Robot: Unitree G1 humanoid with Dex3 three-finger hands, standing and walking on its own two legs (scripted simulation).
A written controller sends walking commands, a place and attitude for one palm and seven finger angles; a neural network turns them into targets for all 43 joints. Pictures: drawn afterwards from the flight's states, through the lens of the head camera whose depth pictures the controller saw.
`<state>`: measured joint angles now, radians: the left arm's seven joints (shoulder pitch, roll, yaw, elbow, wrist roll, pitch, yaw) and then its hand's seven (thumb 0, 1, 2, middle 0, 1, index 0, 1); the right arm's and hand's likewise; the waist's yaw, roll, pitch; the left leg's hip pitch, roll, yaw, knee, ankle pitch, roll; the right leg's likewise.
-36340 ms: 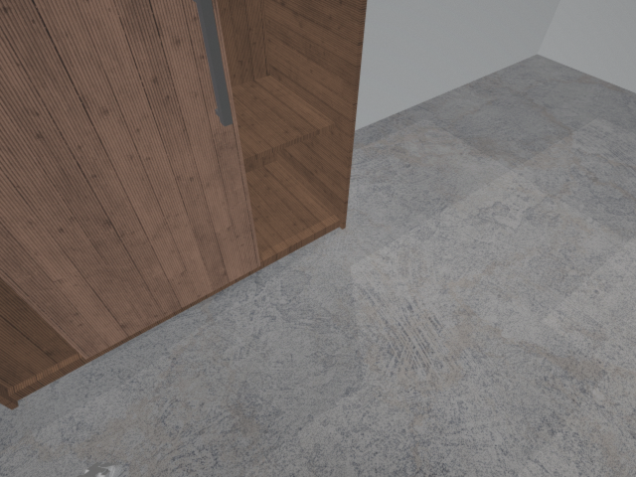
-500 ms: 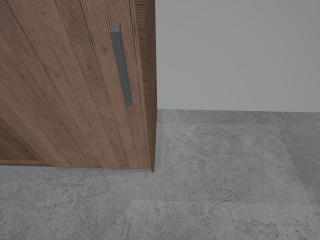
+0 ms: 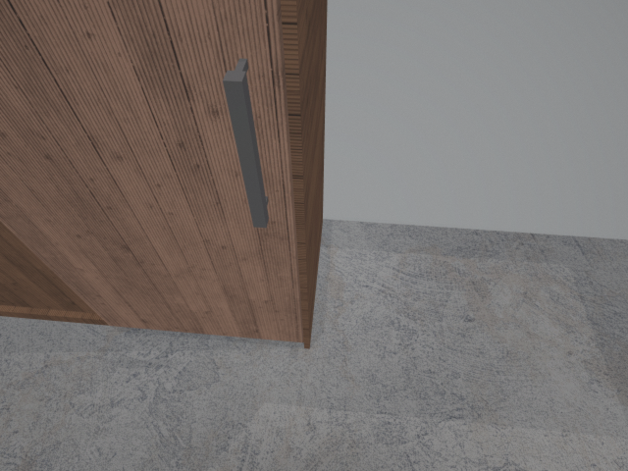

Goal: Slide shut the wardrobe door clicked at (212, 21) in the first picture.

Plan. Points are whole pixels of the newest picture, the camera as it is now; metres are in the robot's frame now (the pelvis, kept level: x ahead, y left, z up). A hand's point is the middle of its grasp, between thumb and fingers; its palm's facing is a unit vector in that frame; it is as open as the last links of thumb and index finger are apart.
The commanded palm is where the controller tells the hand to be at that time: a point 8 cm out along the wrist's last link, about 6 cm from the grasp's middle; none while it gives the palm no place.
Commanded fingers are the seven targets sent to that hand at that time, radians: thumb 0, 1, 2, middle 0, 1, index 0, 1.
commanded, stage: come to a stop and stand still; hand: left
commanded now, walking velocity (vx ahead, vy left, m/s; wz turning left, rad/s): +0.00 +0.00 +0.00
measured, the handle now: (253, 154) +0.53 +0.13 +0.09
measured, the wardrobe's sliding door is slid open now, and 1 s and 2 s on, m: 0.00 0.00 0.00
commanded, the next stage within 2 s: look again from close up in 1.36 s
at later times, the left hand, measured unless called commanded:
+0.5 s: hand out of the picture +0.02 +0.21 -0.16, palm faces -0.05 -0.97 -0.24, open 7.4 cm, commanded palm none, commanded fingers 0.00 0.90 0.90 -0.20 -0.30 -0.20 -0.30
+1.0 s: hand out of the picture +0.00 +0.18 -0.17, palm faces -0.06 -0.98 -0.19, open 7.3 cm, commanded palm none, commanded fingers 0.00 0.90 0.90 -0.20 -0.30 -0.20 -0.30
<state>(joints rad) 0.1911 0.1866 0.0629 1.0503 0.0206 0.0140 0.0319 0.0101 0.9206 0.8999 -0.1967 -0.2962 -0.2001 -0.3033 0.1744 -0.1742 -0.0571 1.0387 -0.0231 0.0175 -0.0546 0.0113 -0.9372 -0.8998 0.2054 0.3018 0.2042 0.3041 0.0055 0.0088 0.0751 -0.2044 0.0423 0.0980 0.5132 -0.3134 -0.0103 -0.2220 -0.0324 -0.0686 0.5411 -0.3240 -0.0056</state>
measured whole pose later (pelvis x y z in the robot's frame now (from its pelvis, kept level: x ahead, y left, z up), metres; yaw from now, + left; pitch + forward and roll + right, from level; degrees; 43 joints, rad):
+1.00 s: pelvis -0.01 +0.02 +0.00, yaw -4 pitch +0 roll +0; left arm 0.30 0.14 -0.02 1.11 0.01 -0.01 0.03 0.01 0.92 0.90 -0.20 -0.30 -0.20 -0.30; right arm 0.29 -0.15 0.01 1.12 -0.01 -0.03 -0.03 0.00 -0.91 -0.90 0.20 0.30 0.20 0.30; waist 0.00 0.00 0.01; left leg -0.17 0.00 0.11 0.46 -0.29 0.03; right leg -0.21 -0.02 0.01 0.49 -0.27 0.01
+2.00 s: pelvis +0.00 -0.01 +0.01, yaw -4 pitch +0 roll +0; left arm 0.30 0.15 -0.01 1.11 0.01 -0.02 0.03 0.01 0.91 0.90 -0.20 -0.30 -0.20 -0.30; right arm 0.28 -0.14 0.00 1.15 -0.01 -0.03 -0.04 0.00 -0.91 -0.90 0.20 0.30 0.20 0.30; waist 0.00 -0.01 0.01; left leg -0.13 0.03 0.08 0.42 -0.29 -0.01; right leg -0.17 0.01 -0.02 0.44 -0.27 -0.02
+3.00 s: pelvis -0.05 -0.01 -0.06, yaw +1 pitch +11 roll -3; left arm 0.33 0.27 0.17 -0.03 -0.28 -0.34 -0.35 0.01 0.31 0.65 -0.24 -0.68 -0.24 -0.69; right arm 0.20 -0.20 0.05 0.54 0.03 -0.21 -0.05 0.01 -0.90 -0.90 0.21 0.30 0.21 0.30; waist 0.03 0.04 -0.09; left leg -0.76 0.04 -0.04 1.06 -0.48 -0.01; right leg -0.72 -0.01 -0.13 1.00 -0.46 -0.03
